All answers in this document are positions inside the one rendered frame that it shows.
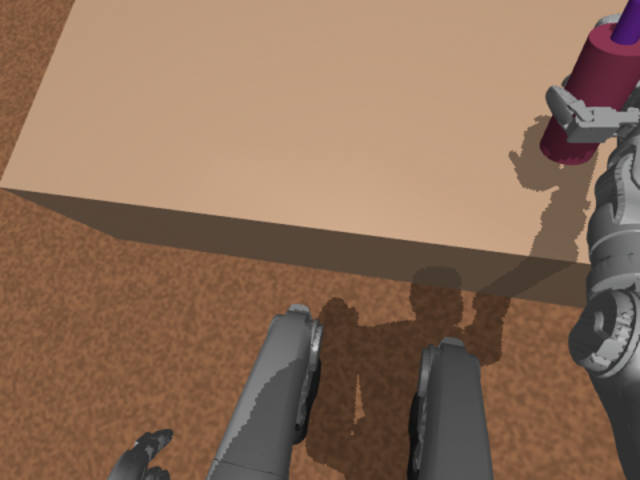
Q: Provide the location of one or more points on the left robot foot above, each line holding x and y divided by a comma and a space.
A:
301, 429

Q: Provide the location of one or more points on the bottle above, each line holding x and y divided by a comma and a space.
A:
605, 74

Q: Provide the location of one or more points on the right robot arm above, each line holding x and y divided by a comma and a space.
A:
606, 338

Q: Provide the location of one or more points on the left robot hand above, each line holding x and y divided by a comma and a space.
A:
132, 465

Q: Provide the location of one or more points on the right robot hand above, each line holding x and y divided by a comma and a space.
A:
594, 124

